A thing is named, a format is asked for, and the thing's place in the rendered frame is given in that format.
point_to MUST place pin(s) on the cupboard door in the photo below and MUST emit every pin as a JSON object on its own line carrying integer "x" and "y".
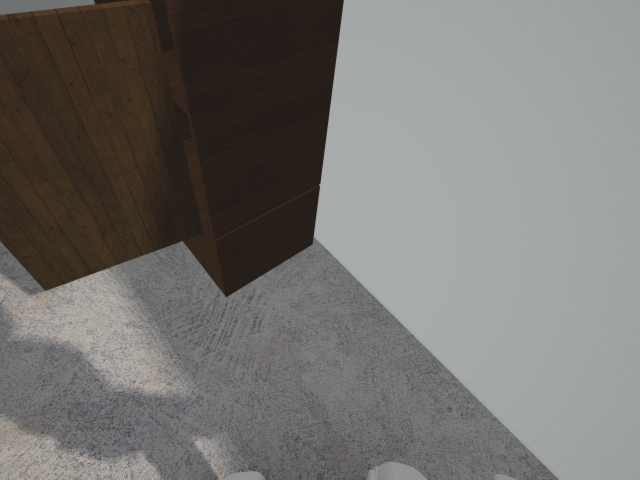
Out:
{"x": 93, "y": 171}

